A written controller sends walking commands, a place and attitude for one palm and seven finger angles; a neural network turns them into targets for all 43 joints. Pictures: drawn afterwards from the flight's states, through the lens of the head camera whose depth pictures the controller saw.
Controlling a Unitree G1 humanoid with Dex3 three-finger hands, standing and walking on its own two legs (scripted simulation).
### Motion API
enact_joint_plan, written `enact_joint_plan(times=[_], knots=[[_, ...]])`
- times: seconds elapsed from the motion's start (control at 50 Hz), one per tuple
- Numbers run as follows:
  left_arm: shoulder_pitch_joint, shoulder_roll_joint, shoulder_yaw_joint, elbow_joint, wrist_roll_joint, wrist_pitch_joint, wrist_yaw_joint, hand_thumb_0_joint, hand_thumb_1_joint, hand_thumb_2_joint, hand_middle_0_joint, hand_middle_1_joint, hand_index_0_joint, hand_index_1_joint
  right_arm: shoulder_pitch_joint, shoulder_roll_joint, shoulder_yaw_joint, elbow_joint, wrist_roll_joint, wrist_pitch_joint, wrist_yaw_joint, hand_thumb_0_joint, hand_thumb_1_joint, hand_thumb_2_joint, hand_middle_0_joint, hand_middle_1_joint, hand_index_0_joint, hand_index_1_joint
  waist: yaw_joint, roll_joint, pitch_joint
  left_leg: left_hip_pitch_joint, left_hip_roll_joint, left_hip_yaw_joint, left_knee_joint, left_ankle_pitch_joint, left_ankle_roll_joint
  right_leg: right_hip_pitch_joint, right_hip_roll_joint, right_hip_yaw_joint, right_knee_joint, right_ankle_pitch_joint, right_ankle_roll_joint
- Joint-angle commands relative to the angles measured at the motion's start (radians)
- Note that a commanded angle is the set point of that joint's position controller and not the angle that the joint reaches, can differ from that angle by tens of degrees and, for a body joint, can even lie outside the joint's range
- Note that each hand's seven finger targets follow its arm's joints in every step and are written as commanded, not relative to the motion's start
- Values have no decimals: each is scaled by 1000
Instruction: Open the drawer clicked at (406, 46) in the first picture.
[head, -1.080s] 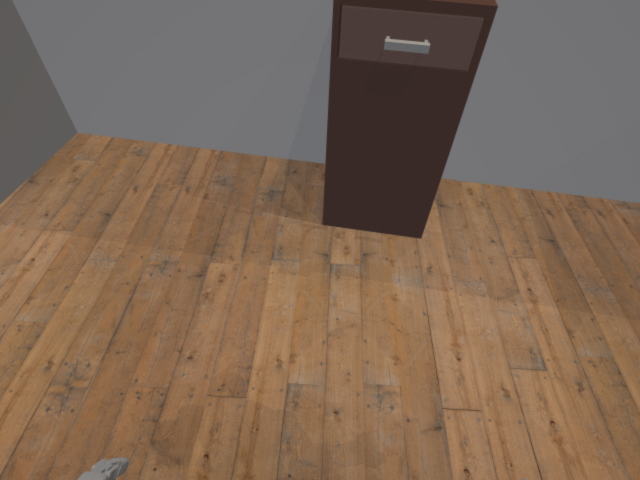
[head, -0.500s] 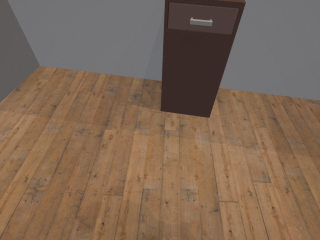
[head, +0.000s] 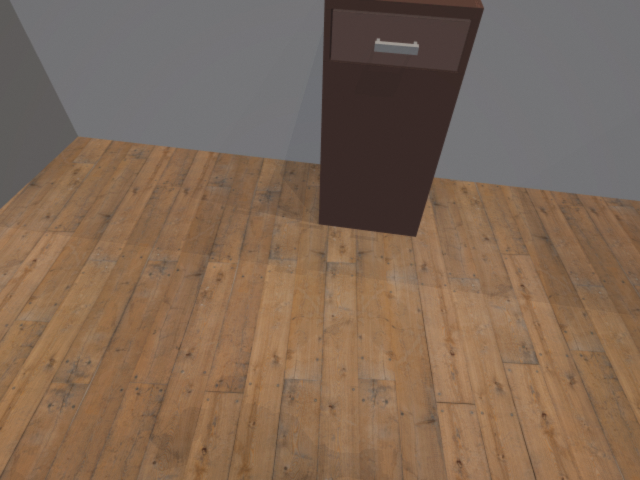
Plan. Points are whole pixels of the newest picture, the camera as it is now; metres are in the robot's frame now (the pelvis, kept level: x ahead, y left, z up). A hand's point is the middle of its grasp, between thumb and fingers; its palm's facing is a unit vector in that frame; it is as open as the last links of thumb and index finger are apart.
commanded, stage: look at it before walking up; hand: left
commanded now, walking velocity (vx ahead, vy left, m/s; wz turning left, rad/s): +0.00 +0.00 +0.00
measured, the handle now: (396, 45) +1.24 -0.16 +0.04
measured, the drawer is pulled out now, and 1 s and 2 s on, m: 0.00 0.00 0.00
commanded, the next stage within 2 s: walk to a spot facing it in 0.36 s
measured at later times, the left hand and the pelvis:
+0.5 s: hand out of the picture +0.08 +0.24 -0.15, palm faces -0.02 -0.94 -0.34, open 7.4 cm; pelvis +0.01 +0.00 +0.00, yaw +0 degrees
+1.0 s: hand out of the picture +0.08 +0.14 -0.17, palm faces -0.14 -0.96 -0.25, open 7.4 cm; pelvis +0.05 -0.05 -0.01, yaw -14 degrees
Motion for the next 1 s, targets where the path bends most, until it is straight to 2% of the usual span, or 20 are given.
enact_joint_plan(times=[0.0,0.46,0.48,0.54,0.58,0.6,0.66,0.68,0.7,0.72,0.76,0.8,0.82,0.84,0.86,0.88,0.9,0.92,0.94,0.98], knots=[[-43,208,40,-60,0,-26,9,0,900,900,-200,-300,-200,-300,-50,-211,-39,-64,1,-25,-18,0,-900,-900,200,300,200,300,1,7,-46,5,104,-99,-79,43,39,-6,-116,112,-95,11,-30],[-42,214,41,-55,0,-27,9,0,900,900,-200,-300,-200,-300,-59,-216,-38,-59,1,-25,-22,0,-900,-900,200,300,200,300,1,5,-52,48,113,-79,-80,96,33,8,-116,119,-99,107,-33],[-43,209,44,-61,1,-22,8,0,900,900,-200,-300,-200,-300,-53,-211,-40,-61,0,-24,-24,0,-900,-900,200,300,200,300,-1,6,-47,54,115,-69,-64,103,32,-6,-113,125,-86,134,-34],[13,106,32,-65,0,11,13,0,900,900,-200,-300,-200,-300,16,-90,-27,-66,-1,-1,-30,0,-900,-900,200,300,200,300,-6,-4,-43,40,118,-16,-2,93,10,-48,-110,148,-32,191,-25],[28,110,40,-88,3,24,11,0,900,900,-200,-300,-200,-300,29,-99,-37,-88,-2,9,-36,0,-900,-900,200,300,200,300,-8,-8,-33,33,127,2,22,67,11,-91,-101,161,1,197,-28],[39,109,44,-97,4,28,8,0,900,900,-200,-300,-200,-300,41,-104,-40,-98,-4,12,-35,0,-900,-900,200,300,200,300,-8,-2,-49,34,134,-3,21,-4,15,-101,-87,165,11,122,-28],[58,90,55,-138,11,37,-14,0,900,900,-200,-300,-200,-300,41,-143,-60,-132,-12,15,-29,0,-900,-900,200,300,200,300,-4,85,2,10,199,-90,-84,-399,59,-231,-5,132,84,-285,-23],[61,73,59,-152,13,36,-21,0,900,900,-200,-300,-200,-300,50,-166,-71,-139,-13,13,-28,0,-900,-900,200,300,200,300,-9,147,22,-7,259,-155,-148,-491,93,-260,33,75,199,-295,-13],[61,56,64,-165,12,35,-25,0,900,900,-200,-300,-200,-300,47,-188,-82,-149,-8,6,-26,0,-900,-900,200,300,200,300,-8,221,14,-23,348,-217,-208,-511,140,-265,39,1,376,-258,-2],[37,54,71,-184,14,34,-30,0,900,900,-200,-300,-200,-300,49,-179,-86,-159,-9,-4,-26,0,-900,-900,200,300,200,300,-15,221,30,-10,389,-227,-235,-442,173,-313,-1,-7,473,-298,5],[46,27,76,-198,14,24,-43,0,900,900,-200,-300,-200,-300,48,-159,-90,-163,-13,-15,-26,0,-900,-900,200,300,200,300,0,171,34,4,379,-125,-174,-328,161,-305,-50,-14,426,-300,5],[120,-5,75,-183,12,15,-49,0,900,900,-200,-300,-200,-300,26,-146,-90,-165,-16,-14,-22,0,-900,-900,200,300,200,300,36,147,30,-78,325,-4,-74,-281,114,-153,-33,-81,313,-250,4],[203,-20,80,-159,12,8,-47,0,900,900,-200,-300,-200,-300,17,-130,-90,-166,-16,-12,-22,0,-900,-900,200,300,200,300,75,106,14,-139,294,45,52,-287,86,-31,-13,-99,205,-184,-1],[323,12,90,-119,16,-3,-39,0,900,900,-200,-300,-200,-300,14,-92,-82,-173,-13,-9,-18,0,-900,-900,200,300,200,300,121,-40,-9,-250,218,122,278,-349,35,124,-16,-56,60,-159,-15],[412,138,112,-99,27,-25,-19,0,900,900,-200,-300,-200,-300,7,1,-62,-220,-3,-9,-9,0,-900,-900,200,300,200,300,144,-402,13,-561,68,213,659,-476,-32,232,-278,434,-161,-319,-112],[464,162,114,-99,6,-29,0,0,900,900,-200,-300,-200,-300,-83,-12,-59,-273,-12,-23,-4,0,-900,-900,200,300,200,300,164,-340,39,-650,55,77,790,-428,-23,182,-385,693,-268,-260,-189],[427,138,113,-111,5,-33,8,0,900,900,-200,-300,-200,-300,-109,-26,-68,-280,-13,-27,0,0,-900,-900,200,300,200,300,132,-165,72,-656,103,20,808,-326,-18,172,-385,615,-254,-240,-225],[379,114,111,-119,6,-42,7,0,900,900,-200,-300,-200,-300,-94,-12,-67,-261,-10,-34,1,0,-900,-900,200,300,200,300,108,-147,49,-631,123,16,823,-242,-16,145,-342,593,-235,-253,-223],[326,80,99,-129,6,-47,5,0,900,900,-200,-300,-200,-300,-69,-17,-71,-245,-13,-36,1,0,-900,-900,200,300,200,300,75,-103,57,-599,133,4,814,-176,-21,95,-311,532,-222,-237,-214],[291,29,84,-134,7,-59,3,0,900,900,-200,-300,-200,-300,-30,7,-74,-219,-17,-25,5,0,-900,-900,200,300,200,300,34,-26,64,-528,134,13,772,-80,-39,17,-260,400,-221,-100,-193]])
